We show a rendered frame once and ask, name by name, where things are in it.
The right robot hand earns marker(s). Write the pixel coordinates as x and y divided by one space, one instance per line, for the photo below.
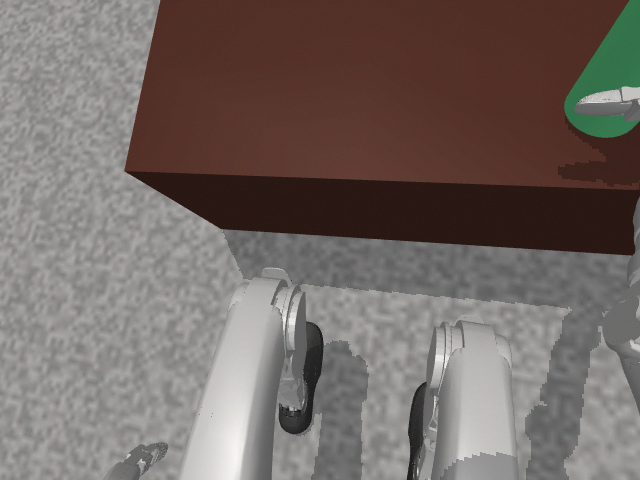
623 102

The right robot foot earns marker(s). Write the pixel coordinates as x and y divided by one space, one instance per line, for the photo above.
415 430

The left robot hand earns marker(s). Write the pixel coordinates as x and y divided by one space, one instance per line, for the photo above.
137 462

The left robot foot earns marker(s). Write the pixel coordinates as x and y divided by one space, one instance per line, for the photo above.
298 421

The bottle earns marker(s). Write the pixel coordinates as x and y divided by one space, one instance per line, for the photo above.
615 64

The right robot arm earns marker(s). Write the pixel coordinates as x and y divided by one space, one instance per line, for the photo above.
621 325

